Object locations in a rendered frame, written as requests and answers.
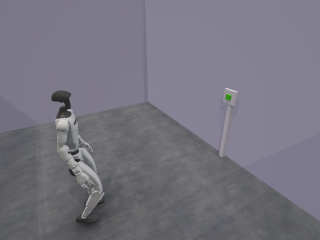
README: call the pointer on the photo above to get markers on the button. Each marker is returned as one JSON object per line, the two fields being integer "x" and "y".
{"x": 228, "y": 97}

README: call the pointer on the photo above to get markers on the panel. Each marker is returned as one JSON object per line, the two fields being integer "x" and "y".
{"x": 228, "y": 119}

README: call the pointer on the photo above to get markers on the robot shin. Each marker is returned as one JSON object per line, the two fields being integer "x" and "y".
{"x": 92, "y": 202}
{"x": 89, "y": 190}

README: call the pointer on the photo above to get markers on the robot right hand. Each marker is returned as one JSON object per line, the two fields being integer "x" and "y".
{"x": 82, "y": 178}

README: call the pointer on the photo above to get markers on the robot left forearm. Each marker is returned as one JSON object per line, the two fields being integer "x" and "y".
{"x": 81, "y": 141}

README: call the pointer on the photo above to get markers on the left robot shin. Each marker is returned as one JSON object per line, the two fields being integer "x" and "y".
{"x": 89, "y": 190}

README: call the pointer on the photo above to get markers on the right robot upper arm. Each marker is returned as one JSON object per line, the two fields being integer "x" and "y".
{"x": 62, "y": 129}

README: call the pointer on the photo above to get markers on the robot left hand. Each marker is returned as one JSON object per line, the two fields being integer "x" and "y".
{"x": 86, "y": 145}

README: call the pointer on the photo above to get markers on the robot right forearm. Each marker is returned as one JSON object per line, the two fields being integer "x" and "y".
{"x": 73, "y": 165}

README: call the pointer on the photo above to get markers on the right robot shin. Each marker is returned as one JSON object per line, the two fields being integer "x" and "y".
{"x": 92, "y": 202}

